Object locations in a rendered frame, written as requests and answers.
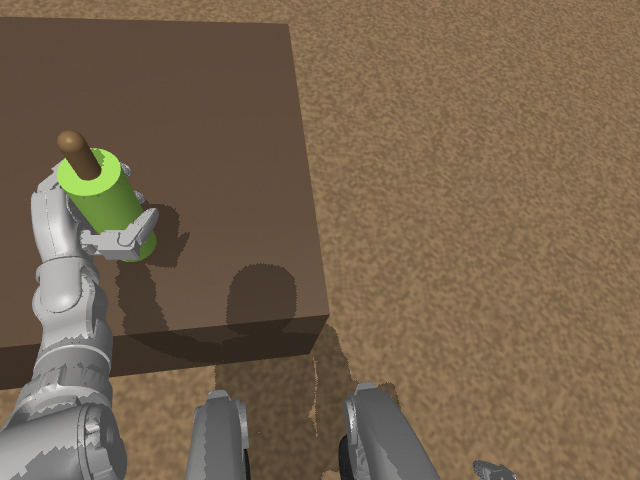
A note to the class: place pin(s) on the bottle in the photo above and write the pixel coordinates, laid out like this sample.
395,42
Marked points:
95,181

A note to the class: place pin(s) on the left robot hand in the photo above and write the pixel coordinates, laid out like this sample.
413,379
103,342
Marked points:
61,230

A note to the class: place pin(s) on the right robot hand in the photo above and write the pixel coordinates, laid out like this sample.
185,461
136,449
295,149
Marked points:
489,471

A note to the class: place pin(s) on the right robot foot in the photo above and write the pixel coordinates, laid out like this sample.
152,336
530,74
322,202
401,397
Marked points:
344,460

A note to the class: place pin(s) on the left robot arm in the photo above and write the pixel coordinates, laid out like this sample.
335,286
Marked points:
62,426

